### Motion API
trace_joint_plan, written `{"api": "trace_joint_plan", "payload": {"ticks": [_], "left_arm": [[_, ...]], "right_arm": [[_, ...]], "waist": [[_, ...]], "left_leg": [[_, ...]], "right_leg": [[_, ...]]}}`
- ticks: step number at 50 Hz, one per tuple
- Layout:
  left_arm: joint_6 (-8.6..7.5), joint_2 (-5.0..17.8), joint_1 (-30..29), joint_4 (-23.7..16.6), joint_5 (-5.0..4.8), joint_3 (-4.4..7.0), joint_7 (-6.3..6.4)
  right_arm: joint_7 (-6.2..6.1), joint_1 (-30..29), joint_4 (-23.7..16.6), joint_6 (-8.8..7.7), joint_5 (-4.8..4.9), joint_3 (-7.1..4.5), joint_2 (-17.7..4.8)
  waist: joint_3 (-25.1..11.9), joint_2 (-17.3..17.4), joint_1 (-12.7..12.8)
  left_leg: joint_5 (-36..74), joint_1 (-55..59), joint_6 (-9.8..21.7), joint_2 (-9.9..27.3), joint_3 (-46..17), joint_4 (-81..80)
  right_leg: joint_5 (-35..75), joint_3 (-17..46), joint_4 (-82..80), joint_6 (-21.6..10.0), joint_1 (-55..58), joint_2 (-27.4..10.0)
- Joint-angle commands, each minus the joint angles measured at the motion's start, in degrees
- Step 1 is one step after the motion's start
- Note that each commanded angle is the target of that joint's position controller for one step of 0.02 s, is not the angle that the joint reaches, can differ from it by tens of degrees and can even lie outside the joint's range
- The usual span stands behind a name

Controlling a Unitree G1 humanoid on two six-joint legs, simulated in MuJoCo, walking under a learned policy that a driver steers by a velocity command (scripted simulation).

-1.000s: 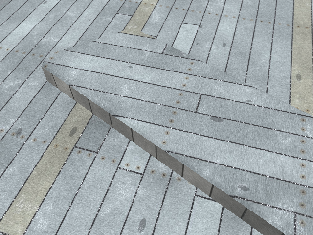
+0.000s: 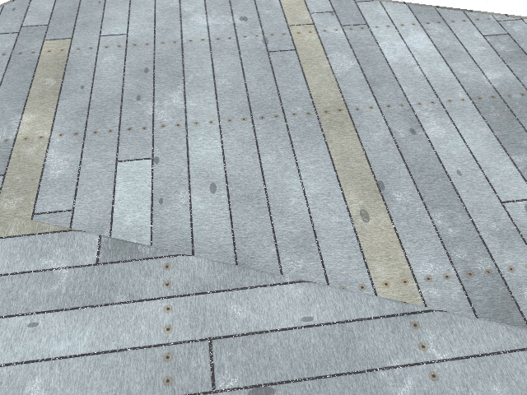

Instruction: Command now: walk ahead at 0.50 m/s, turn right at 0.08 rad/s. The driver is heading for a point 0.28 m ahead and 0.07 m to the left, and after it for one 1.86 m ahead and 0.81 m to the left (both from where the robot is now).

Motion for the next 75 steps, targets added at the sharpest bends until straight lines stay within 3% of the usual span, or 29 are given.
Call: {"api": "trace_joint_plan", "payload": {"ticks": [1,3,5,6,8,9,10,11,12,13,15,18,21,25,29,37,39,40,41,44,51,57,58,59,60,61,63,69,75], "left_arm": [[-2.3,-5.9,-14.4,-11.7,-0.54,-3.9,-1.33],[-3.11,-6.5,-19.1,-16.8,-0.05,-6.26,-3.09],[-3.73,-4.8,-17.2,-20.2,2.67,-7.16,-4.09],[-4.39,-2.8,-15.6,-17.7,2.6,-5.15,-3.33],[-4.39,3.2,-0.1,-13.4,1.74,-1.1,-0.47],[-3.83,6.6,7.4,-11.6,1.27,0.51,0.48],[-2.93,12.1,10.6,-9.8,2.84,2.37,0.7],[-2.43,19.4,12.8,-6.3,5.81,3.48,0.37],[-2.27,14.7,12.9,-7.8,7.63,2.3,-0.22],[-2.56,11.9,6.0,-9.4,5.59,2.05,-1.46],[-2.95,3.0,0.1,-4.8,1.76,0.74,-2.53],[-3.74,1.7,-5.0,-1.5,3.0,1.01,-1.19],[-3.13,2.7,-0.9,1.5,2.86,1.9,0.55],[-1.0,6.8,-2.4,1.0,3.49,3.44,2.77],[-0.82,12.0,-4.1,-0.5,2.94,4.98,2.49],[2.87,14.1,-3.0,0.8,0.87,6.12,0.61],[2.95,11.0,0.3,2.9,1.08,5.57,0.2],[2.18,8.8,-4.0,-1.2,2.92,4.82,0.81],[2.06,9.8,-8.7,-3.2,3.21,4.73,1.34],[1.78,9.5,-8.6,-3.0,2.27,4.88,0.95],[1.19,5.8,-8.2,-3.2,1.99,2.96,1.08],[1.16,7.0,-3.4,-2.7,1.46,3.69,-0.12],[1.11,9.1,-1.1,-2.4,2.17,4.38,0.04],[1.51,12.9,-0.7,-3.2,3.22,5.15,0.73],[1.6,14.3,-2.9,-3.2,4.75,5.46,0.55],[1.16,10.6,-5.1,-5.5,4.29,4.46,0.83],[1.22,6.8,-8.4,-6.0,2.66,3.29,1.7],[3.36,9.2,-2.4,-4.1,2.01,3.64,2.89],[2.74,9.7,-1.1,-1.6,0.21,2.88,2.05]], "right_arm": [[-1.92,14.9,3.9,1.07,0.04,-0.71,-5.4],[-2.36,7.0,2.1,1.86,0.65,0.3,-4.8],[-2.51,-2.6,-1.5,1.74,0.88,0.22,-7.5],[-1.23,-1.8,-1.8,0.08,1.45,-0.51,-8.9],[0.42,-1.1,-0.1,-1.07,2.0,-1.97,-16.7],[0.8,-1.2,0.4,-0.87,3.07,-2.77,-18.3],[0.57,-0.5,-0.6,-0.83,2.42,-2.61,-15.3],[0.51,7.1,-3.0,-0.98,-1.12,-0.41,-2.7],[2.15,13.0,-0.2,-2.2,0.66,-1.29,-3.7],[2.29,7.3,-3.1,-1.49,2.52,-2.03,-3.5],[0.55,-0.4,-6.1,2.24,1.49,-1.37,-1.5],[-0.35,-1.4,-8.3,5.41,2.17,-2.21,-2.7],[-1.26,-7.8,-13.0,6.0,1.12,-3.2,-5.5],[-0.59,-12.0,-16.2,6.39,1.0,-2.1,-3.3],[1.76,-16.2,-18.9,7.43,0.23,-2.98,-6.1],[3.87,-19.3,-22.0,7.84,1.31,-3.96,-6.4],[2.43,-12.8,-21.1,6.84,0.59,-6.1,-12.2],[1.44,-11.4,-21.0,6.53,0.51,-7.56,-18.6],[1.45,-10.3,-21.9,5.04,-0.47,-6.67,-15.8],[0.62,-18.0,-23.4,2.5,1.23,-5.05,-12.4],[-0.32,-19.2,-24.2,3.02,1.29,-5.05,-13.0],[0.46,-21.5,-24.8,4.43,2.68,-4.83,-11.9],[0.29,-21.5,-25.4,4.54,2.44,-4.36,-10.2],[0.51,-19.4,-25.7,4.49,1.43,-3.24,-5.9],[0.58,-18.1,-26.7,4.04,1.25,-4.3,-9.4],[0.64,-16.7,-24.8,3.86,1.22,-5.6,-13.3],[0.5,-15.6,-22.0,5.07,1.73,-5.66,-12.2],[0.93,-22.5,-24.9,5.48,1.34,-1.91,-4.1],[2.23,-16.5,-22.3,4.25,0.45,-2.16,-5.8]], "waist": [[8.0,4.9,-2.3],[12.5,2.1,1.8],[8.2,0.5,6.9],[4.4,4.0,6.0],[-9.9,15.7,14.8],[-11.6,20.8,19.2],[-13.8,17.4,20.0],[-20.5,-21.9,10.1],[-31.5,-20.9,9.6],[-24.7,-14.3,7.7],[-6.4,-7.8,5.2],[1.3,-7.8,1.7],[2.1,-3.8,2.8],[1.4,-4.3,2.8],[-1.1,-3.6,4.7],[0.0,-3.0,5.4],[-1.7,5.8,3.7],[0.0,18.6,3.7],[-4.2,14.1,0.4],[-4.9,5.0,3.7],[-5.8,8.8,4.3],[-4.8,11.6,6.5],[-6.2,8.5,6.7],[-6.7,-4.9,4.8],[-4.2,-17.8,3.1],[-3.2,-11.6,3.4],[-0.3,-5.5,2.3],[-0.8,-7.7,7.4],[-3.1,-6.5,4.4]], "left_leg": [[12.0,29.8,12.8,26.2,-22.6,1.6],[2.3,9.0,8.3,19.7,-12.6,-5.1],[5.8,-25.4,8.4,13.9,-4.8,-20.4],[20.8,-33.5,9.9,12.6,-3.6,-22.0],[78.1,-12.1,7.0,11.6,-1.0,-3.5],[85.3,-2.8,3.3,12.0,-2.9,7.4],[71.4,-1.9,-0.2,11.3,-6.8,20.7],[-6.7,-17.0,-4.8,-2.3,-8.2,46.6],[-10.9,-19.7,-5.4,-7.3,-20.9,68.1],[-10.1,-24.5,-5.8,-5.8,-15.7,75.6],[-6.8,-32.4,-3.6,1.4,-5.4,74.2],[-5.4,-28.4,-0.5,3.3,-4.2,78.9],[1.9,-32.2,1.1,4.0,-5.1,66.4],[0.3,-27.2,-2.1,3.5,0.5,40.1],[2.0,-24.0,-2.2,6.0,0.4,34.4],[-0.2,-18.3,1.3,3.8,7.0,14.7],[22.4,-5.8,6.3,6.8,-3.3,5.4],[31.5,1.1,16.0,17.7,-23.1,4.5],[30.6,3.9,22.1,22.3,-29.2,2.7],[28.2,2.1,16.5,18.3,-20.1,3.6],[25.1,-5.0,13.6,12.8,-17.2,4.8],[16.9,-11.2,9.2,9.7,-23.2,9.2],[10.4,-16.0,6.3,7.2,-21.8,13.4],[-8.5,-25.1,2.3,-0.2,-13.7,27.8],[-21.7,-33.6,-1.2,-3.9,-5.9,39.6],[-18.4,-32.9,-2.8,-0.7,-8.7,49.2],[-11.2,-34.6,-4.5,0.2,-7.6,54.9],[-10.4,-28.5,-5.8,-1.1,-0.7,31.4],[8.0,-6.4,0.8,-0.9,1.0,2.4]], "right_leg": [[-11.5,8.7,26.5,-2.0,-53.5,-1.9],[-6.0,2.7,8.8,-1.6,-43.8,-4.3],[15.7,-5.3,-21.5,-2.4,1.2,-6.2],[22.5,-10.2,-24.0,-2.4,24.1,-2.5],[20.9,-9.6,-35.0,-4.4,39.6,5.1],[23.2,-5.6,-49.4,-4.4,42.8,5.2],[31.3,4.0,-58.1,-5.6,47.8,1.9],[75.2,29.5,-66.2,-13.2,59.7,-18.1],[77.6,43.8,-76.7,-17.4,57.1,-22.3],[66.3,36.9,-76.9,-17.5,49.6,-23.3],[39.5,21.1,-75.9,-12.2,34.8,-18.1],[17.5,11.2,-84.0,-11.2,22.9,-16.5],[20.6,1.8,-87.9,-9.3,29.6,-14.9],[28.0,-8.8,-90.7,-12.8,34.1,-12.0],[27.4,-6.9,-92.2,-15.3,39.1,-18.9],[25.0,-10.8,-85.2,-11.4,47.9,-17.9],[23.1,-16.5,-70.1,-4.6,40.9,-10.9],[3.7,-18.8,-57.8,1.6,22.1,0.1],[-7.4,-6.8,-42.0,2.9,15.9,0.6],[2.8,1.8,-36.8,0.9,11.6,0.4],[10.0,0.4,-57.7,0.7,24.8,4.3],[20.9,-0.6,-80.5,-1.6,38.6,6.4],[25.4,3.1,-82.1,-3.6,45.2,1.2],[37.2,14.7,-84.4,-8.5,51.0,-11.5],[41.7,26.9,-88.4,-18.4,45.3,-20.8],[37.3,24.7,-89.0,-19.7,43.8,-19.1],[29.3,14.0,-87.5,-15.1,42.9,-12.1],[24.5,5.9,-86.7,-16.2,46.6,-8.1],[33.4,5.4,-81.2,-12.7,41.1,-9.3]]}}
